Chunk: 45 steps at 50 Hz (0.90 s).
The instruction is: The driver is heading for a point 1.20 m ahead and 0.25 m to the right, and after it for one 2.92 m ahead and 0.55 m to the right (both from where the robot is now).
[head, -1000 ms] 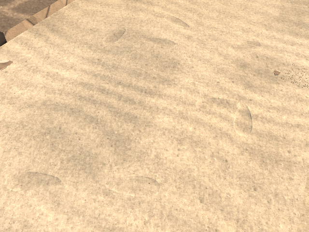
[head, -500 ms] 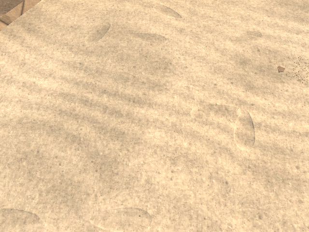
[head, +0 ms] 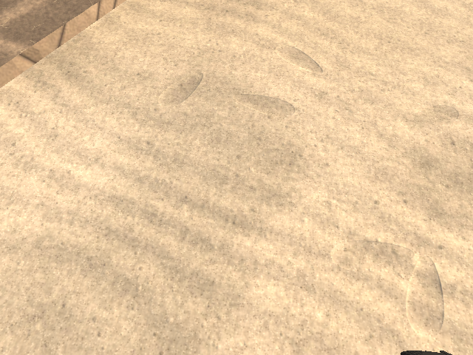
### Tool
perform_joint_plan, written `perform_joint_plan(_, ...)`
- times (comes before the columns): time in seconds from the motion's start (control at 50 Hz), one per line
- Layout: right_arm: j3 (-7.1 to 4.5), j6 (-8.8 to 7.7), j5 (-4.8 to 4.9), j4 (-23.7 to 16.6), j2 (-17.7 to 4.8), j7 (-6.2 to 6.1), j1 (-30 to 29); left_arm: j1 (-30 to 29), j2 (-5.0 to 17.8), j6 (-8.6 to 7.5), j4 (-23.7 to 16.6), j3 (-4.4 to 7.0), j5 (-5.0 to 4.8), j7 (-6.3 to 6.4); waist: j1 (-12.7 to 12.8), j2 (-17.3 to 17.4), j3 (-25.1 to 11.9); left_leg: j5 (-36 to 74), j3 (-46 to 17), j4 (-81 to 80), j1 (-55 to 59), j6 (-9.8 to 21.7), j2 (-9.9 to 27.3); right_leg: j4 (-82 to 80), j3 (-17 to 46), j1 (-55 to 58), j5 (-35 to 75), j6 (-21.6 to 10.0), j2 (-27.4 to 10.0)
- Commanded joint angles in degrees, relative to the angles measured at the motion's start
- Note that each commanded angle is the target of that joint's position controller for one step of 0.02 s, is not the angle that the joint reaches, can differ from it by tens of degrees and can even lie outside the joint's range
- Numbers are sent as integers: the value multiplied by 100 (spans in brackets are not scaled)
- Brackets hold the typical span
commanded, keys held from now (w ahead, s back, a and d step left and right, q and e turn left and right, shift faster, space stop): w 0.20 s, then w+e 0.52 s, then w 0.28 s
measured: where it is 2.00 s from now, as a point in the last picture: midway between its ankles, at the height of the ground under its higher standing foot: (332, 168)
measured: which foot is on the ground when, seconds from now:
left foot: down 0.00-0.54, up 0.56-1.00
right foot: down 0.00-0.00, up 0.02-0.50, down 0.52-1.00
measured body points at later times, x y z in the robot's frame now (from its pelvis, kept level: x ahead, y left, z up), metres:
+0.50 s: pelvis +0.29 -0.02 +0.00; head +0.31 -0.03 +0.45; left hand +0.50 +0.19 -0.10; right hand +0.25 -0.30 -0.14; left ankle +0.13 +0.11 -0.72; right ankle +0.42 -0.14 -0.71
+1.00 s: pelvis +0.58 -0.08 +0.01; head +0.61 -0.09 +0.46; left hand +0.68 +0.19 -0.11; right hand +0.72 -0.37 -0.08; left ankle +0.77 -0.01 -0.71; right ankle +0.42 -0.14 -0.72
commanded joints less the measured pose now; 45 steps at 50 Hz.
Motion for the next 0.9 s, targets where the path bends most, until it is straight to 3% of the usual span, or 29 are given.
perform_joint_plan(0.02, -445, 42, -42, 411, -1493, -76, 2685, 347, 118, -298, -410, -101, -2, -63, -1034, 1349, -2522, -1078, -4539, -1163, 5500, 1655, 2228, 4467, 710, -3880, -671, -104, 418)
perform_joint_plan(0.04, -331, 38, 1, 347, -1149, -91, 2218, -190, 660, -406, -559, 50, -180, -86, -1006, 1072, -1700, -1298, -3755, -1252, 4899, 1307, 1993, 4906, 950, -4461, -481, -237, 31)
perform_joint_plan(0.06, -267, 41, -11, 189, -938, -109, 1682, -596, 719, -453, -679, 56, -233, -71, -856, 719, -1091, -971, -2920, -1366, 4004, 1112, 1790, 4762, 749, -4489, 50, -305, -307)
perform_joint_plan(0.08, -208, 34, -52, 134, -753, -90, 1279, -795, 686, -440, -700, 83, -159, -31, -669, 362, -637, -548, -2336, -1597, 3093, 1021, 1575, 4348, 630, -4254, 491, -296, -537)
perform_joint_plan(0.1, -155, 9, -105, 117, -584, -71, 1066, -736, 632, -362, -676, 130, -94, 1, -445, 404, -418, -306, -1926, -1802, 2473, 915, 1365, 3989, 668, -3856, 768, -293, -727)
perform_joint_plan(0.14, -153, -12, -115, 191, -562, -41, 1057, -505, 341, -201, -616, 103, -63, 15, -242, 489, -275, -106, -1534, -2118, 1887, 951, 1206, 3662, 626, -3439, 965, -233, -816)
perform_joint_plan(0.18, -198, -36, -100, 286, -750, -89, 1228, -691, 309, -132, -705, 109, -26, 34, -197, 397, -94, 267, -1240, -2307, 1747, 1033, 1184, 3229, 576, -3652, 1321, -117, -860)
perform_joint_plan(0.22, -228, -23, -100, 351, -857, -167, 1386, -1078, 327, -124, -836, 120, 6, 29, -264, 317, 15, 519, -975, -2391, 1902, 1007, 1173, 2564, 572, -3992, 1934, -13, -874)
perform_joint_plan(0.3, -236, -7, -82, 427, -916, -261, 1593, -1795, 188, -150, -1022, 57, -44, -76, -498, 347, 140, 528, -233, -2506, 2039, 723, 988, 1209, 360, -3769, 3103, -47, -667)
perform_joint_plan(0.36, -261, 22, -54, 564, -958, -282, 1887, -2265, 174, -136, -1209, 24, -77, -157, -680, 294, 304, 485, 14, -2470, 2586, 655, 1175, 726, 316, -3878, 3163, -146, -534)
perform_joint_plan(0.42, -297, 127, -14, 634, -980, -306, 1993, -2552, 214, -134, -1442, 21, -78, -270, -702, 274, 401, 854, 172, -2110, 3333, 530, 1448, 477, 289, -4134, 2647, -335, -465)
perform_joint_plan(0.44, -318, 167, -3, 615, -1026, -319, 1942, -2553, 253, -136, -1500, 32, -75, -312, -652, 317, 378, 1263, 244, -1908, 3484, 472, 1505, 440, 198, -4059, 2375, -412, -404)
perform_joint_plan(0.48, -371, 246, 12, 509, -1196, -362, 1737, -2176, 460, -128, -1523, 139, -57, -364, -365, 507, 26, 3188, 461, -1079, 3592, 319, 1494, 470, -172, -3269, 1798, -602, -54)
perform_joint_plan(0.5, -375, 305, 15, 451, -1221, -389, 1617, -1484, 648, -117, -1378, 264, -56, -369, 33, 486, -361, 3932, 658, -111, 3435, 185, 1347, 309, -353, -2333, 1816, -738, 211)
perform_joint_plan(0.52, -327, 328, -20, 360, -1134, -422, 1652, -528, 1026, -95, -1133, 464, -70, -315, 423, 255, -894, 3572, 796, 1261, 2665, -21, 1072, 213, -67, -839, 1966, -957, 264)
perform_joint_plan(0.54, -162, 227, -172, 118, -670, -373, 2053, 164, 1688, -59, -1056, 648, -70, -215, 335, -933, -1618, 943, 825, 3503, 445, -383, 409, 91, 2387, 1333, 1696, -1776, -1119)
perform_joint_plan(0.56, -26, -21, -129, 6, -391, -269, 2048, 148, 1643, -91, -1123, 565, -100, -236, 142, -1410, -2238, -2872, -273, 4820, -1090, -503, -531, -1111, 5057, 2337, 959, -2468, -1944)
perform_joint_plan(0.58, -144, -215, 107, -104, -836, -180, 1487, 92, 1211, -112, -1136, 441, -47, -223, 348, -994, -1825, -2619, -862, 5110, -1762, -318, -128, -1252, 4483, 2169, 851, -2111, -1758)
perform_joint_plan(0.6, -142, -305, 178, -209, -896, -162, 1126, -222, 955, -139, -1203, 380, -35, -201, 278, -639, -1208, -2125, -766, 4846, -1876, -191, 140, -1227, 3626, 1433, 1202, -1873, -1536)
perform_joint_plan(0.62, -167, -318, 67, -205, -882, -204, 996, -654, 790, -152, -1315, 322, -24, -206, 24, -84, -773, -1737, -725, 4304, -1562, -185, 375, -1303, 2999, 471, 1723, -1714, -1310)
perform_joint_plan(0.64, -237, -259, -38, -205, -950, -252, 992, -970, 627, -160, -1421, 268, 13, -199, -201, -48, -558, -1528, -726, 3823, -1083, -222, 542, -1425, 2585, -279, 2220, -1624, -1144)
perform_joint_plan(0.66, -258, -170, -71, -236, -921, -264, 1047, -1109, 570, -156, -1498, 243, 42, -181, -355, -118, -479, -1441, -743, 3591, -743, -273, 599, -1571, 2436, -726, 2414, -1625, -1022)
perform_joint_plan(0.7, -252, -44, -117, -308, -758, -291, 1067, -1056, 726, -171, -1530, 280, 8, -117, -452, -196, -367, -1261, -647, 3040, -578, -440, 579, -1731, 2151, -1165, 2757, -1671, -908)
perform_joint_plan(0.74, -230, 11, -148, -452, -672, -312, 731, -862, 887, -185, -1503, 322, -16, -32, -389, -209, -218, -629, -552, 2270, -704, -603, 502, -1818, 1842, -1317, 3018, -1616, -802)
perform_joint_plan(0.82, -128, -29, -109, -622, -435, -220, 12, -480, 790, -158, -1356, 287, -45, 34, -33, -390, -102, 1048, -389, 540, -206, -602, 236, -1799, 1293, -1445, 2724, -1232, -464)
perform_joint_plan(0.9, -121, -82, -22, -833, -576, -123, -502, -112, 800, -147, -1158, 277, -54, 18, 197, -436, 96, 1126, -448, -45, -358, -440, 163, -1595, 1606, -776, 2428, -1196, -796)
Velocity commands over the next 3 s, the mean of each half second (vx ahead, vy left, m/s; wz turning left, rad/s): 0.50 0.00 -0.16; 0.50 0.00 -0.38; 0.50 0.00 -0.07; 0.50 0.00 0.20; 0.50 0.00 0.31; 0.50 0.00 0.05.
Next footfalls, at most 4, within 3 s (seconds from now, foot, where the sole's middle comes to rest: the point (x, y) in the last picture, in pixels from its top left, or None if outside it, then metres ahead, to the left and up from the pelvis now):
0.52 right None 0.46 -0.15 -0.76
1.02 left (266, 244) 0.80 -0.03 -0.76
1.56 right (363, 201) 0.99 -0.35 -0.76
2.10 left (313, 125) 1.34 -0.20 -0.76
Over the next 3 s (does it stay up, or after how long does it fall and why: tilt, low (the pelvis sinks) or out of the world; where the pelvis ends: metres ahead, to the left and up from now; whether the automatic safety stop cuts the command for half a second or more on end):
stays up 1.67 -0.35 0.03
